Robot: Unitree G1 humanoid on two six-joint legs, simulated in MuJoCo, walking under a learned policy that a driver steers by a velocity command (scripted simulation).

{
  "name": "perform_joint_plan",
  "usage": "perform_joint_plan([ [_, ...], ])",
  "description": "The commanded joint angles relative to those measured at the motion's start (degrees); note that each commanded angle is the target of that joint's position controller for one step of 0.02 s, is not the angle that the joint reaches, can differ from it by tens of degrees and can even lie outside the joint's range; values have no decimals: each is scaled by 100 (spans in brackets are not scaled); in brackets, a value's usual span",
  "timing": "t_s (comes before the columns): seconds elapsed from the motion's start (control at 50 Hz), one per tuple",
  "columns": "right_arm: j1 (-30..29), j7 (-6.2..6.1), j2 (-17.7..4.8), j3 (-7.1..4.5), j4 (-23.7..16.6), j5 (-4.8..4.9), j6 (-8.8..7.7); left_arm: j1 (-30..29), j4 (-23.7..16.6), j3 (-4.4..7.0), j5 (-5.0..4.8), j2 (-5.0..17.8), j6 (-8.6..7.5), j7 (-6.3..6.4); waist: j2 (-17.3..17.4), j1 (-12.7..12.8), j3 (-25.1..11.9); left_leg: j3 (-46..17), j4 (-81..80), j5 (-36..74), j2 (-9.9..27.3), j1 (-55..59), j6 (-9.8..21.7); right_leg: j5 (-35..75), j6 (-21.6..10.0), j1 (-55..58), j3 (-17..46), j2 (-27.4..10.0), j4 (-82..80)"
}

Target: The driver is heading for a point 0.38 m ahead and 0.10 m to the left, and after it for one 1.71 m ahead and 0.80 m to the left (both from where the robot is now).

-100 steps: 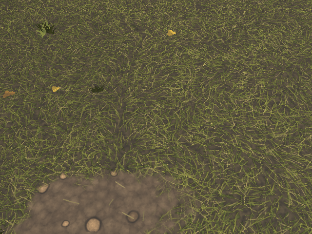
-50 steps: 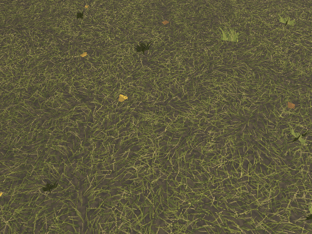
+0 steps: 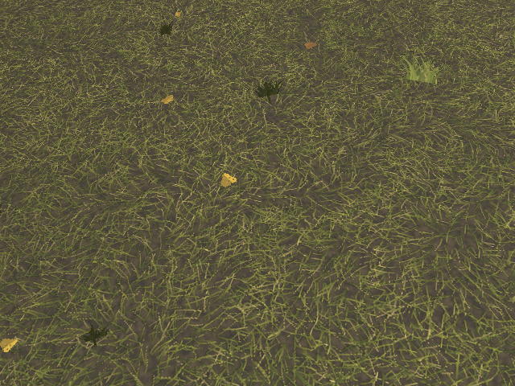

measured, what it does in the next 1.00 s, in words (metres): walks ahead, turning left: left foot, then right foot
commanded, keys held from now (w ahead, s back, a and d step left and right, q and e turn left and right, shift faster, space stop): w+q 0.24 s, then q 0.76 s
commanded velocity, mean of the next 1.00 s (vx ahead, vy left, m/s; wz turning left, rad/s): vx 0.22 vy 0.00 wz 0.48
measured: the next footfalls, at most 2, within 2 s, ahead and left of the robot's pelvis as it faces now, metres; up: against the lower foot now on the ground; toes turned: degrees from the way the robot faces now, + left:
left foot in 0.18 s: +0.29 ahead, +0.14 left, +0.00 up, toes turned +7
right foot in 0.66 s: +0.52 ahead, +0.02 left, +0.00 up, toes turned +27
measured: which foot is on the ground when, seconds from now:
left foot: up 0.00-0.16, down 0.18-0.66, up 0.68-1.00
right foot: down 0.00-0.18, up 0.20-0.64, down 0.66-1.00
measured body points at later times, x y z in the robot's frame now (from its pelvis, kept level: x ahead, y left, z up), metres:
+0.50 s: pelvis +0.26 +0.07 +0.00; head +0.30 +0.09 +0.45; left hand +0.39 +0.37 -0.10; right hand +0.37 -0.19 -0.13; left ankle +0.25 +0.14 -0.74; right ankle +0.45 -0.07 -0.69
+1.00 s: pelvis +0.37 +0.07 +0.00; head +0.41 +0.09 +0.44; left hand +0.34 +0.38 -0.11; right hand +0.63 -0.10 -0.12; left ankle +0.30 +0.20 -0.70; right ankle +0.48 +0.00 -0.74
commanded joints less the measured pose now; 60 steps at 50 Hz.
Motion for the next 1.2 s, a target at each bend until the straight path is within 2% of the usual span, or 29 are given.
perform_joint_plan([
  [0.02,-1105,74,-6,97,-610,33,-38,171,-157,203,-11,1099,-48,89,-790,65,780,296,-870,599,-184,-118,-31,1567,-741,-571,467,-1273,-713],
  [0.08,-1295,169,-127,99,-801,65,-16,171,-77,240,-72,1073,-51,90,-761,-39,886,191,-1191,595,-166,-35,256,1889,-645,-180,162,-1527,-621],
  [0.12,-1136,232,-292,31,-855,42,-39,-13,-134,290,-63,1179,-12,99,-779,-264,637,309,-1255,276,-357,395,500,3430,-516,167,-111,-1622,-88],
  [0.16,-60,241,-616,-175,-617,33,-21,-211,-233,333,-10,1302,84,125,-925,-873,-132,580,-1163,35,-791,1806,739,5563,-319,210,-423,-1533,1402],
  [0.18,843,206,-857,-336,-353,57,30,-240,-321,313,29,1287,116,140,-831,-1261,-626,451,-1237,73,-867,3103,898,5570,-141,-390,-556,-1343,2636],
  [0.2,1681,120,-1280,-479,-251,16,91,-144,-522,238,101,1092,73,126,41,-1374,-1218,-1452,-1383,-628,222,4913,1376,3615,112,-2217,-657,-914,4602],
  [0.22,1843,130,-1441,-450,-215,-10,92,300,-603,-10,88,314,-132,6,1319,-895,-1986,-4596,-2559,-2038,1467,6010,2263,-1393,344,-3896,65,222,6390],
  [0.24,1666,115,-1022,-344,-218,-14,34,-400,-727,116,-136,812,-342,-47,843,-1118,-1539,-4665,-3064,-2172,1281,5737,1987,-1346,152,-4525,860,-25,6994],
  [0.26,1160,104,-875,-296,-360,-44,-36,-912,-946,191,-268,1116,-465,-43,587,-968,-706,-3772,-3084,-1045,1145,4876,1779,-897,52,-4789,752,-234,6962],
  [0.28,637,119,-772,-255,-545,-72,-96,-1098,-987,225,-200,1193,-518,28,-103,-696,-422,-3017,-3070,310,929,3915,1637,-459,43,-4399,728,-477,6608],
  [0.3,345,133,-634,-213,-665,-132,-116,-1120,-994,313,-84,1281,-479,99,-299,-462,-239,-2367,-3042,1583,725,3135,1553,-356,102,-3952,671,-617,6301],
  [0.38,497,16,-715,-193,-703,-165,-70,-1149,-1289,350,55,977,-153,205,-71,-138,-180,-1408,-3050,3373,340,1868,1549,-153,404,-3248,494,-581,5127],
  [0.44,780,-140,-954,-270,-713,-109,58,-1784,-1594,315,102,881,-33,250,133,-279,-302,-1223,-2858,3452,86,1770,1312,745,545,-3213,385,-278,3798],
  [0.54,1145,-330,-939,-295,-693,6,332,-2744,-1975,264,-5,944,45,136,317,-609,-461,-1721,-2529,2170,15,2254,832,1574,592,-3009,589,75,2338],
  [0.64,814,-416,-817,-290,-981,-16,441,-2331,-1944,358,34,1322,-98,72,473,-250,-486,-2596,-1602,1372,-56,2835,692,1494,333,-2376,829,-29,1052],
  [0.66,851,-400,-618,-216,-1101,-75,434,-2020,-1916,402,121,1539,-126,109,148,-198,-875,-2386,-873,789,-357,2419,479,2581,34,-1326,1183,-653,958],
  [0.68,1473,-377,-325,-154,-1098,-150,404,-1976,-1998,418,218,1791,-60,174,-1092,-550,-1335,-1628,341,-2126,-1141,1392,145,5008,-627,62,2264,-1818,1309],
  [0.7,2002,-364,-575,-172,-1094,-21,421,-1707,-1909,407,217,1600,70,159,-1974,-624,-1790,-1148,1452,-3845,-1360,427,-85,4598,-1504,640,3679,-2775,1145],
  [0.72,2038,-361,-1082,-305,-953,-17,473,-1937,-2093,328,73,1269,113,129,-1203,-586,-1471,-1204,2167,-3475,-973,217,-295,3742,-1435,298,3465,-2572,1067],
  [0.76,1491,-419,-1132,-400,-998,10,686,-2325,-2210,265,66,1102,212,127,-528,-545,-774,-939,2591,-2642,-714,120,-579,2748,-985,-626,2173,-1857,960],
  [0.82,1387,-402,-742,-339,-1196,22,780,-2490,-2163,279,149,1203,319,157,-921,-575,-368,-479,2351,-1980,-564,455,-681,1952,-980,-1537,1216,-1351,522],
  [0.96,911,-293,-584,-237,-1661,-42,722,-2389,-2053,408,79,1499,396,229,-1028,-364,-646,-168,724,-1572,-156,976,-582,1850,-1230,-1274,655,-1741,348],
  [1.06,1014,-133,-653,-271,-1743,-69,755,-2337,-1943,466,-81,1659,455,149,-1066,-469,-573,139,-758,-1288,-295,1810,-184,1675,-1004,-1336,422,-1845,693],
  [1.1,1512,-115,-752,-331,-1542,-111,748,-2080,-1770,419,-190,1465,495,125,-777,-663,-561,128,-2084,-370,-483,2860,170,1212,-473,-1895,71,-1540,1394],
  [1.12,1585,-188,-1216,-444,-1582,-118,755,-1848,-1759,313,-45,1074,493,51,533,-482,-524,-1350,-2614,761,579,3555,563,-206,141,-2912,-570,-966,2721],
  [1.14,1291,-240,-1631,-459,-1835,-183,740,-2041,-2023,280,166,980,459,38,1590,-394,-348,-2702,-2578,2155,1826,3430,1577,-2244,549,-4147,-591,-236,3906],
  [1.16,1410,-205,-1444,-420,-1838,-385,613,-2500,-2112,377,74,1295,452,102,1040,-805,-590,-2662,-2793,1497,1832,2818,1921,-2204,524,-3942,140,-333,4831],
  [1.18,1099,-193,-1272,-359,-1802,-385,506,-2472,-2058,436,-52,1397,488,128,824,-600,-376,-2119,-2849,988,1407,2641,1616,-1710,450,-3909,294,-408,5117],
  [1.2,716,-204,-1097,-315,-1804,-282,445,-2233,-1883,467,-51,1379,532,165,652,-414,-285,-1720,-2839,585,1052,2607,1252,-1227,440,-3912,342,-447,5104],
])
